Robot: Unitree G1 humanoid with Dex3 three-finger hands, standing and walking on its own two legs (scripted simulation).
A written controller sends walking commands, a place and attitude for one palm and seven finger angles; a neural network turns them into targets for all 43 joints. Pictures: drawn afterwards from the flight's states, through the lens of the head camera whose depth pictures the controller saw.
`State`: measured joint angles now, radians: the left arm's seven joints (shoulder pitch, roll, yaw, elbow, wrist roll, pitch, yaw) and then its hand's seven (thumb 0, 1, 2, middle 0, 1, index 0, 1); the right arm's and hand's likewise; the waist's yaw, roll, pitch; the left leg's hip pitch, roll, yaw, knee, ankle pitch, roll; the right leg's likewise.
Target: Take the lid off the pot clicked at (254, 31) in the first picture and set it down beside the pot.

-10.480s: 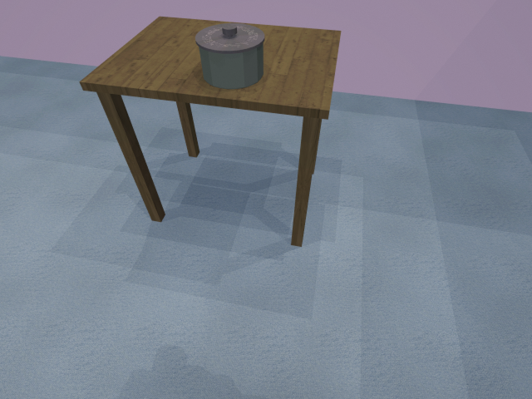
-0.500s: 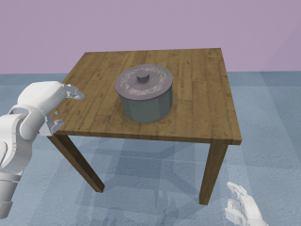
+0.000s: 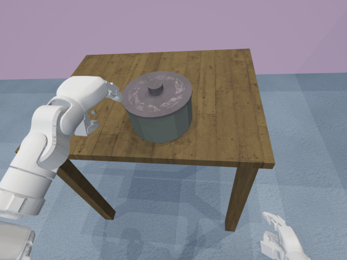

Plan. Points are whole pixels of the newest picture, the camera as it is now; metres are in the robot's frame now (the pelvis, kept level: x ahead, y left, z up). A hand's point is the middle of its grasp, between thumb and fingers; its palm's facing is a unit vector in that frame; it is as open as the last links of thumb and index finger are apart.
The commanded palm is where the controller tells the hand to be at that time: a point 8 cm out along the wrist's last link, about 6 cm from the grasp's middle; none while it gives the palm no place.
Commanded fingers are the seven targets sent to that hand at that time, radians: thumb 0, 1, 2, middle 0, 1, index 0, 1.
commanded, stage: move the open hand above the knob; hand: left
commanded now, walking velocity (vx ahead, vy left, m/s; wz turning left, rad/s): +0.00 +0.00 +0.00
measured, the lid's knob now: (155, 86) +0.55 +0.09 +0.11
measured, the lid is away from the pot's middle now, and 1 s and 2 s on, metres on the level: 0.00 0.00 0.00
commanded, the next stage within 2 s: lower the open fingers around the knob in 1.96 s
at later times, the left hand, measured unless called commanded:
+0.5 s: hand (125, 101) +0.42 +0.14 +0.16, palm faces -0.19 -0.02 -0.98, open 9.8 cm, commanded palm +0.41 +0.15 +0.24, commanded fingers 0.00 -0.30 1.52 -0.87 -0.08 -0.87 -0.08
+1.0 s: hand (142, 66) +0.50 +0.10 +0.20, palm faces -0.16 -0.05 -0.98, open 9.8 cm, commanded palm +0.49 +0.10 +0.24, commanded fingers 0.00 -0.30 1.52 -0.87 -0.08 -0.87 -0.08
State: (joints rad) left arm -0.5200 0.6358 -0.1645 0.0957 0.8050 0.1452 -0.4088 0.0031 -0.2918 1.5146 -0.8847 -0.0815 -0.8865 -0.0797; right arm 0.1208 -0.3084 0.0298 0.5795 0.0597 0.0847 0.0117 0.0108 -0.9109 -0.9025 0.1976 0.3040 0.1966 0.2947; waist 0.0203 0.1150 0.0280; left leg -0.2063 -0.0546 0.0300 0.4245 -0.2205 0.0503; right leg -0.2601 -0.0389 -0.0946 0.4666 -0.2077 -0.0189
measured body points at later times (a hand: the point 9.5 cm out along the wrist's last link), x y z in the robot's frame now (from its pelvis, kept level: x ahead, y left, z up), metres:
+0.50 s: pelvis +0.01 +0.00 +0.00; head +0.02 -0.06 +0.45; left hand +0.42 +0.14 +0.22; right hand +0.19 -0.23 -0.12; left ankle +0.00 +0.09 -0.74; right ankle +0.03 -0.11 -0.74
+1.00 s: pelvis +0.02 +0.00 +0.00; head +0.05 -0.04 +0.45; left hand +0.51 +0.10 +0.25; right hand +0.12 -0.26 -0.14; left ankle +0.00 +0.09 -0.74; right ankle +0.03 -0.11 -0.74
